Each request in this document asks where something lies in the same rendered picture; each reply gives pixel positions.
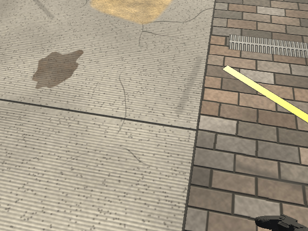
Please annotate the right robot hand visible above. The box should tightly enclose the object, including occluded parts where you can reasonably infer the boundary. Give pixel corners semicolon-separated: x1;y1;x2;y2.
255;214;308;231

